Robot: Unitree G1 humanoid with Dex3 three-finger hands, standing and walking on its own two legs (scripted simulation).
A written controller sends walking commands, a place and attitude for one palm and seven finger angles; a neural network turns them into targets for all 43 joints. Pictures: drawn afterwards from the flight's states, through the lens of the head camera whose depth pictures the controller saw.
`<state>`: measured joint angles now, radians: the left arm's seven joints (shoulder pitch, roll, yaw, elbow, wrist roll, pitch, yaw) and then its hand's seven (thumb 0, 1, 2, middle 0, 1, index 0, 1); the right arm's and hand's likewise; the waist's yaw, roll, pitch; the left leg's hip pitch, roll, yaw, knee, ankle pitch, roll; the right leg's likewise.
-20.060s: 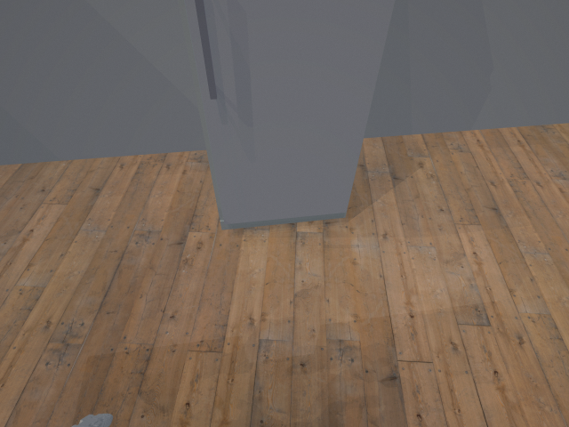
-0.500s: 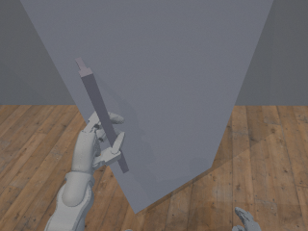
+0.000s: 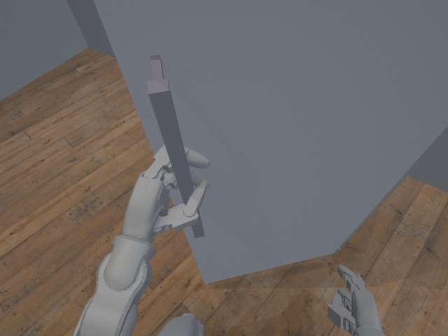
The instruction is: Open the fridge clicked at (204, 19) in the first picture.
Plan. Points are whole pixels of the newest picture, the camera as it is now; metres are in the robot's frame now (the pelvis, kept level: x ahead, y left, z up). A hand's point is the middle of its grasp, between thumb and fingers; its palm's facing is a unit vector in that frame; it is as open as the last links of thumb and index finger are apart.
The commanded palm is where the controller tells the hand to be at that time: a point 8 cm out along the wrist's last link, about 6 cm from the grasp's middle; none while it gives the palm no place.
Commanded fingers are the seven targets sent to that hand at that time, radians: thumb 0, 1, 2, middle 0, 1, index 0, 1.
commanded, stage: walk backward, drawing the door open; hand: left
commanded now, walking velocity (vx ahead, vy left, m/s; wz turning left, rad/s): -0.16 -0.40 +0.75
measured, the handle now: (184, 173) +0.33 +0.07 +0.14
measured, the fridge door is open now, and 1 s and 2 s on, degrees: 45 68 64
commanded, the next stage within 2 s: stop walking and hold the door back in 0.70 s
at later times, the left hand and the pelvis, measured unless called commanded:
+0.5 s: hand (236, 268) +0.19 -0.01 +0.14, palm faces +0.41 -0.89 -0.19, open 6.2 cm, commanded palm +0.14 +0.02 +0.15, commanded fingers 0.00 0.90 0.90 -0.45 -1.40 -0.45 -1.40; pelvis -0.03 -0.24 -0.01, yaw +26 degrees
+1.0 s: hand (303, 327) +0.13 -0.08 +0.14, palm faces +0.85 -0.46 -0.24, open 6.0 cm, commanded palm +0.09 -0.05 +0.14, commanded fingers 0.00 0.90 0.90 -0.45 -1.40 -0.45 -1.40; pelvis +0.04 -0.44 +0.02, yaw +46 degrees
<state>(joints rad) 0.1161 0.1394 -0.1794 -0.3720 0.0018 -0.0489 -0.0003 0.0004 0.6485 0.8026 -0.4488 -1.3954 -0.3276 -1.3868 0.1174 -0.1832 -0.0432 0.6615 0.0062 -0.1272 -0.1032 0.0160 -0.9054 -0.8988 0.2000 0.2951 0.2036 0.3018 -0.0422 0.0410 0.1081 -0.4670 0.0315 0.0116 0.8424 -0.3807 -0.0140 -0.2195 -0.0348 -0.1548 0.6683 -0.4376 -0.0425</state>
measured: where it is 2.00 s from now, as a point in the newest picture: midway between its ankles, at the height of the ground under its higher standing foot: outside the picture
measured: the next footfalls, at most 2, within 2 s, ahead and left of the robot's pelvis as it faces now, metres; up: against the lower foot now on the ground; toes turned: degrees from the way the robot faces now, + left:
left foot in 0.02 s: +0.07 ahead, +0.13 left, +0.00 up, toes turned +2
right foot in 0.24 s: +0.11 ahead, -0.27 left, +0.00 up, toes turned +13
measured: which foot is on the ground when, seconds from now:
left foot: up 0.00-0.00, down 0.02-0.22, up 0.24-0.44, down 0.46-0.72, up 0.74-1.00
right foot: down 0.00-0.00, up 0.02-0.22, down 0.24-0.44, up 0.46-0.70, down 0.72-1.00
